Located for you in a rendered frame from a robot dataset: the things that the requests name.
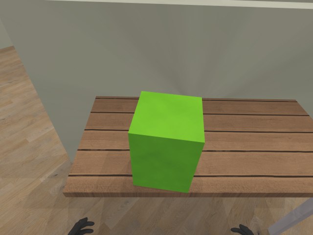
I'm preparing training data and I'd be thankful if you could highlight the robot right hand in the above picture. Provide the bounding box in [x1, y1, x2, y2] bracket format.
[231, 224, 254, 235]

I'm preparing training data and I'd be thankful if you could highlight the carton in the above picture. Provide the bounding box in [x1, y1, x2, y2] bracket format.
[128, 91, 205, 193]

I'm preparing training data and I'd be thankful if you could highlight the robot left hand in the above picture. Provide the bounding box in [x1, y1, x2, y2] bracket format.
[68, 217, 94, 235]

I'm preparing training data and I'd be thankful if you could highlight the table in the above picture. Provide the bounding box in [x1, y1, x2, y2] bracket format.
[63, 96, 313, 235]

